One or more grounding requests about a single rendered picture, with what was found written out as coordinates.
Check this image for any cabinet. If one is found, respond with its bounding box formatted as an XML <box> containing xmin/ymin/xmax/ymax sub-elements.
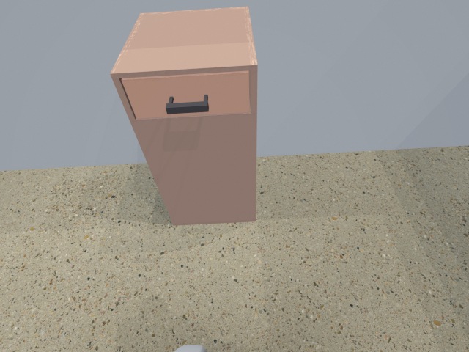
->
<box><xmin>110</xmin><ymin>7</ymin><xmax>258</xmax><ymax>226</ymax></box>

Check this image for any handle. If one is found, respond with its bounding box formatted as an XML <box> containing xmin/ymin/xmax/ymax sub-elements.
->
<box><xmin>166</xmin><ymin>95</ymin><xmax>209</xmax><ymax>114</ymax></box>

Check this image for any drawer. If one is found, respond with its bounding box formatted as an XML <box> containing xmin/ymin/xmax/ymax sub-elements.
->
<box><xmin>122</xmin><ymin>71</ymin><xmax>249</xmax><ymax>119</ymax></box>

